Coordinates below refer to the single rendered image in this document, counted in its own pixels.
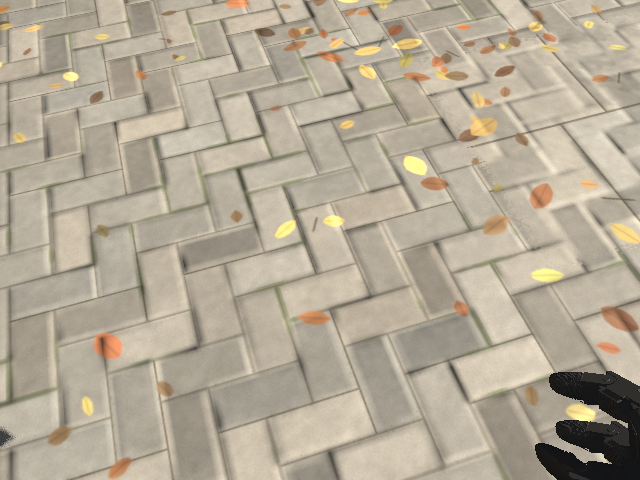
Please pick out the right robot hand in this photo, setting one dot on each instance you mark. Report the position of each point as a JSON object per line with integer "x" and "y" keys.
{"x": 618, "y": 397}

